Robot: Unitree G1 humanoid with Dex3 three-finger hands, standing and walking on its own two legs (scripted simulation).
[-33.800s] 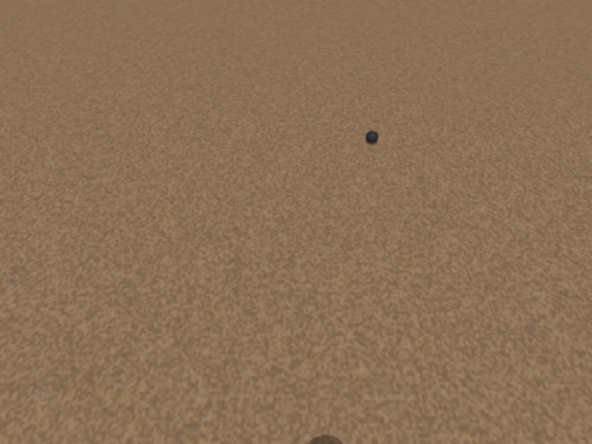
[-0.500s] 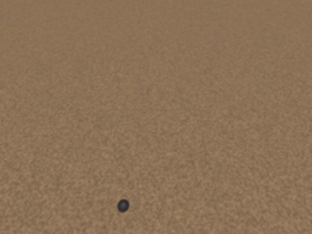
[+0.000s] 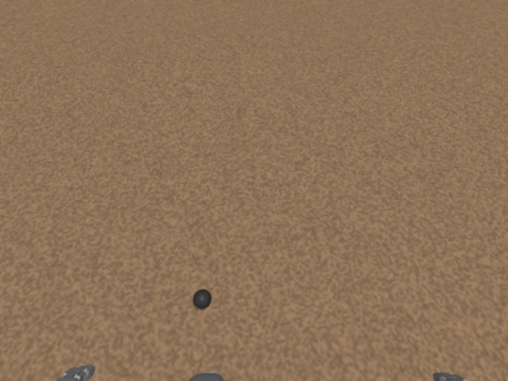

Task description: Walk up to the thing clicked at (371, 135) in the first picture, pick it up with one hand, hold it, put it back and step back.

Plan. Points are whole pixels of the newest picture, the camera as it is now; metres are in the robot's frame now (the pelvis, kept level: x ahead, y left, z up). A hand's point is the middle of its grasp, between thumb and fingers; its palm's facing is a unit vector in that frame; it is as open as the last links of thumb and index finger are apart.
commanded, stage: step back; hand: left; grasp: from above
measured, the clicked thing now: (202, 298) +0.46 +0.20 -0.73
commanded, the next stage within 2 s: none
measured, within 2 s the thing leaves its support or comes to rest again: neither
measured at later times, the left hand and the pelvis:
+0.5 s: hand out of the picture +0.00 +0.28 -0.17, palm faces -0.12 -0.92 -0.38, open 7.3 cm; pelvis -0.11 +0.01 -0.02, yaw -7 degrees
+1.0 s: hand out of the picture -0.12 +0.28 -0.15, palm faces +0.00 -0.93 -0.36, open 7.4 cm; pelvis -0.25 +0.02 +0.00, yaw -1 degrees
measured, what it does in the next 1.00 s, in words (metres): walks backwards: right foot, then left foot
